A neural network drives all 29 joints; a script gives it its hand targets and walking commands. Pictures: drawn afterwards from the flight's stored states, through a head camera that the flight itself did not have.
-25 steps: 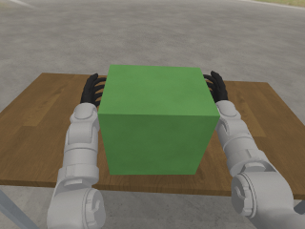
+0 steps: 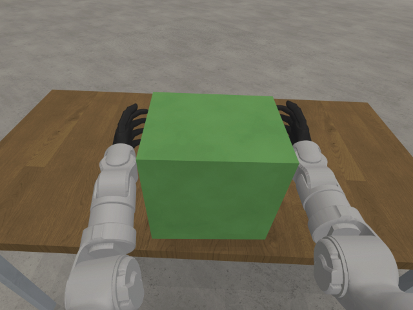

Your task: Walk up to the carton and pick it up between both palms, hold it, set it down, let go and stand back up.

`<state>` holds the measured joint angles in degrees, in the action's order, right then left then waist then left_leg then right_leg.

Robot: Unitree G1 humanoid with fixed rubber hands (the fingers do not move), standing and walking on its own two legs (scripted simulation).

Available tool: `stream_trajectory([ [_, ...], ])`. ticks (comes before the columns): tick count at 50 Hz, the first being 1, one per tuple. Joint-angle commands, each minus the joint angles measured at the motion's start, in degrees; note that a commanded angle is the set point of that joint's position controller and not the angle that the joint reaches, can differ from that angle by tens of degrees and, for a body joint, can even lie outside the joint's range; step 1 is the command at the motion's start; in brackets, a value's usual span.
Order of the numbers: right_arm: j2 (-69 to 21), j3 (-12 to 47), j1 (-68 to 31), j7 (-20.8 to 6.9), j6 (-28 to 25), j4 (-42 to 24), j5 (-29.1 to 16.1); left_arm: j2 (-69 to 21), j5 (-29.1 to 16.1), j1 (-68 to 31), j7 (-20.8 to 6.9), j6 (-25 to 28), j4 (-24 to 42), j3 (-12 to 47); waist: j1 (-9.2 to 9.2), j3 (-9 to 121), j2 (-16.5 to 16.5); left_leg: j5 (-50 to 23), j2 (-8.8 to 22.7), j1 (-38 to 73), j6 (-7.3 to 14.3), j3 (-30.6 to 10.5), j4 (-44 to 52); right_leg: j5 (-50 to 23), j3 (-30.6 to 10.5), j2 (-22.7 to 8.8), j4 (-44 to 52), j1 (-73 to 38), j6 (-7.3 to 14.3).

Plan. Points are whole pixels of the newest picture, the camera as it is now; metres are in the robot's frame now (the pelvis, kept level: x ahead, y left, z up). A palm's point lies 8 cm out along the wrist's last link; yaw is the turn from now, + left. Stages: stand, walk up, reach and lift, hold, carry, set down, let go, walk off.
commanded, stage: set down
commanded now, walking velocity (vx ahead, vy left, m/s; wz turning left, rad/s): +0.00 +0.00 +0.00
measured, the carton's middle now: (211, 168) +0.40 +0.01 +0.10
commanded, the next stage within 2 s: none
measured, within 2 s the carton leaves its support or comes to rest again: rests again in 1.48 s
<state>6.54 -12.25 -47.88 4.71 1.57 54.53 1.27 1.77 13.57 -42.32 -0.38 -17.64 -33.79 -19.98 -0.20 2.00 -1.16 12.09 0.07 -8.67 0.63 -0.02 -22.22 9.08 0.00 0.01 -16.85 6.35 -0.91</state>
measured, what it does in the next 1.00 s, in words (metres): stands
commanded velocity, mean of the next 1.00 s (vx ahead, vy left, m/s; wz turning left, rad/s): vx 0.00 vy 0.00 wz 0.00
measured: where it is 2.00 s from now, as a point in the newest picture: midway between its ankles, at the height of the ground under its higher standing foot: outside the picture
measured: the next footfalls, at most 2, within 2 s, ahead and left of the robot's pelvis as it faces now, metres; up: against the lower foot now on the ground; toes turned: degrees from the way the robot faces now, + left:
none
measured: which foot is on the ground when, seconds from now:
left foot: down 0.00-1.00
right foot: down 0.00-1.00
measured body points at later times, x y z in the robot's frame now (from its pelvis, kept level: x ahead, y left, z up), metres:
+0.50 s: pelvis +0.01 +0.00 +0.00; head -0.01 +0.02 +0.45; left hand +0.42 +0.17 +0.14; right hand +0.43 -0.17 +0.15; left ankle +0.00 +0.10 -0.75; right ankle +0.00 -0.13 -0.75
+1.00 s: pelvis +0.01 +0.00 +0.00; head +0.00 +0.02 +0.45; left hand +0.42 +0.17 +0.12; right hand +0.42 -0.17 +0.13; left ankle +0.00 +0.10 -0.75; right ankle +0.00 -0.13 -0.75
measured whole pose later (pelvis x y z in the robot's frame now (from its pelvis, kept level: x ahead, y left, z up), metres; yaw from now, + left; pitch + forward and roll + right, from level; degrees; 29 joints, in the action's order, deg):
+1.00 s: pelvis +0.01 +0.00 +0.00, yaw +0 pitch -1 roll -1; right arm 4.8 -18.5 -44.3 2.7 -0.9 54.5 9.2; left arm 1.1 15.3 -41.3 0.1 -8.9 -43.2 -20.0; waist -0.2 1.2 -0.7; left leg 12.7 0.1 -8.7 0.6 0.0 -22.2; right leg 9.6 0.0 0.0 -16.8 6.3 -1.0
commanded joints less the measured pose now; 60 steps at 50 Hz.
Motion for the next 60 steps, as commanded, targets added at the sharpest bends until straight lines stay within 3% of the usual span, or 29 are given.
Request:
stream_trajectory([
  [1,-34.0,6.8,-30.9,-4.7,-4.5,-8.0,1.2,-34.4,-3.6,-35.1,-5.1,4.2,0.1,20.9,-6.47,20.2,2.0,-20.6,-0.2,11.1,-4.7,1.8,4.0,-14.1,6.5,2.8,3.4,-7.2,-0.1],
  [8,-34.2,6.9,-29.5,-4.9,-4.3,-7.8,1.8,-33.7,-2.8,-33.6,-5.3,5.2,-2.0,19.4,-6.03,19.5,0.9,-21.2,-0.1,10.0,-4.4,2.0,4.1,-16.2,6.2,2.7,3.0,-7.3,-0.5],
  [15,-34.9,5.7,-28.8,-5.5,-4.4,-7.6,2.3,-34.7,-4.0,-35.7,-4.7,6.6,-2.0,21.0,-6.99,20.8,2.7,-22.0,0.1,10.3,-4.8,1.7,3.7,-15.3,6.2,2.7,2.9,-5.5,-0.1],
  [23,-35.1,3.6,-27.5,-6.2,-4.6,-6.2,4.0,-34.2,-3.0,-35.4,-4.7,7.8,-3.9,19.6,-7.18,20.2,2.3,-20.7,0.1,9.0,-4.7,1.9,4.1,-15.7,5.9,2.3,2.5,-5.4,-0.2],
  [41,-35.9,0.6,-26.0,-7.6,-6.3,-5.1,7.9,-33.6,-1.1,-34.5,-4.7,11.2,-7.7,15.7,-5.9,19.2,2.0,-18.4,0.3,5.7,-4.3,2.8,5.1,-15.7,5.6,1.9,1.7,-6.3,-0.5],
  [60,-36.3,-1.0,-23.4,-8.5,-9.2,-4.4,10.9,-34.1,0.2,-32.2,-4.5,14.5,-9.7,14.6,-5.87,19.6,2.0,-19.6,0.5,4.2,-4.5,3.1,4.6,-16.3,5.7,2.0,1.0,-5.2,-0.5],
])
